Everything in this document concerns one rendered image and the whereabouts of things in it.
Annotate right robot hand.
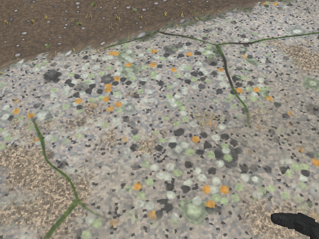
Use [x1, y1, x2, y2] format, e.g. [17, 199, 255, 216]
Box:
[270, 212, 319, 239]

